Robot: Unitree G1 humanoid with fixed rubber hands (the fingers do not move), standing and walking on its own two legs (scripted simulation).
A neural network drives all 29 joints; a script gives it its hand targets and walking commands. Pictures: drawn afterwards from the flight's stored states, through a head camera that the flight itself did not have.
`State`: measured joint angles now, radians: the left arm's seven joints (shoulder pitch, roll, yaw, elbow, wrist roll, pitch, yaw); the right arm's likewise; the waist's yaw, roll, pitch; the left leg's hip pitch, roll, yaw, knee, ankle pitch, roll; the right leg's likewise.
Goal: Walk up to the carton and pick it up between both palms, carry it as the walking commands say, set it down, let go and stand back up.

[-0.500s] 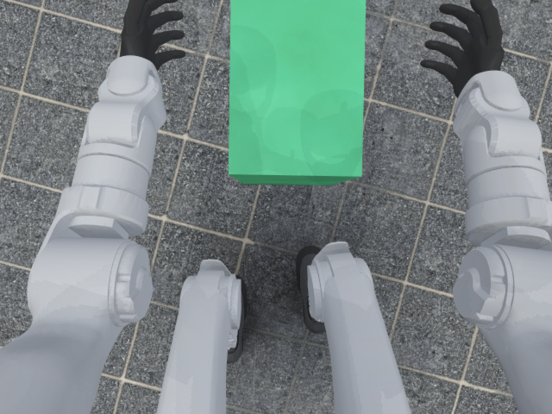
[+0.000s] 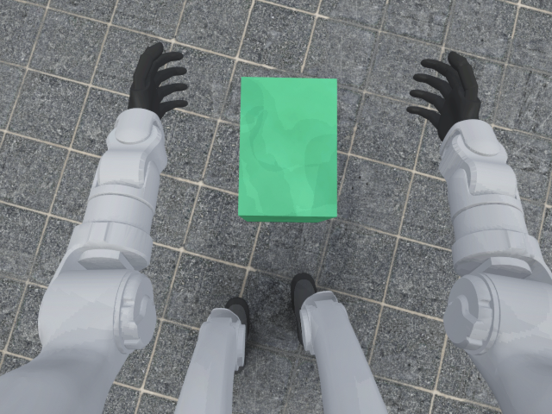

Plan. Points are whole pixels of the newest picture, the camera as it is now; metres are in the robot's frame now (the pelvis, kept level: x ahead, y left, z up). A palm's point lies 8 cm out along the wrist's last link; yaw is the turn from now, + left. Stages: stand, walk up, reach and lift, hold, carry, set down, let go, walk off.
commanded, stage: set down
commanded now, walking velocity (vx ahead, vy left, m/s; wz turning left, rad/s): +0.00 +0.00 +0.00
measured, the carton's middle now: (285, 161) +0.53 -0.07 -0.51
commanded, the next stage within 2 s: let go in 0.04 s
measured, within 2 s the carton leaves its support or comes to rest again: neither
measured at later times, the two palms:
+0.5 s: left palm (101, 188) +0.42 +0.16 -0.04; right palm (492, 180) +0.39 -0.27 -0.04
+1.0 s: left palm out of the picture +0.27 +0.23 +0.05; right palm (528, 359) +0.23 -0.22 +0.05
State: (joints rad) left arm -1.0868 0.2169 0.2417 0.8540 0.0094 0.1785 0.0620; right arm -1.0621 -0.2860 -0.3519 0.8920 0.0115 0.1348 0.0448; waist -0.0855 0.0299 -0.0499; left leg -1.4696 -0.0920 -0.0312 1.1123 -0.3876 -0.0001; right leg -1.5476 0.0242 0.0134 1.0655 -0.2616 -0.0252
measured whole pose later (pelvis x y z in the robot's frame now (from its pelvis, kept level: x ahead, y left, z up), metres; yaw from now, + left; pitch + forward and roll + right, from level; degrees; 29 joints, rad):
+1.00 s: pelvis +0.09 +0.02 +0.12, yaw -3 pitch +1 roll -1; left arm 0.20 0.18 0.04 0.44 0.01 0.06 -0.04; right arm 0.25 -0.19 -0.05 0.42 0.00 0.05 0.06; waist -0.01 0.02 0.05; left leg -0.18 -0.05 -0.05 0.49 -0.33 0.04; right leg -0.26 0.05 0.04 0.46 -0.22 -0.01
